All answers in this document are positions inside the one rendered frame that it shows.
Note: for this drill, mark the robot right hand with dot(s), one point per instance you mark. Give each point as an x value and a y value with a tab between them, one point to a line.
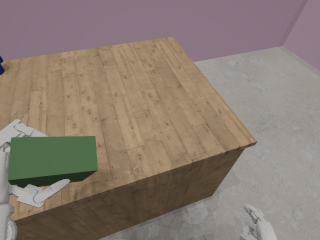
263	229

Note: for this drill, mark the robot left hand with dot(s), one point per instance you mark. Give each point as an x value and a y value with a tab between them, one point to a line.
30	195

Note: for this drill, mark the sponge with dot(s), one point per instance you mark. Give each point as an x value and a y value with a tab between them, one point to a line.
43	161

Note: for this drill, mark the table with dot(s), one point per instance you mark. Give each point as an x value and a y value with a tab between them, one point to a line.
165	138

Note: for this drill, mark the robot left forearm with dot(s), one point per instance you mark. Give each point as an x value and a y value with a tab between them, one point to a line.
8	227

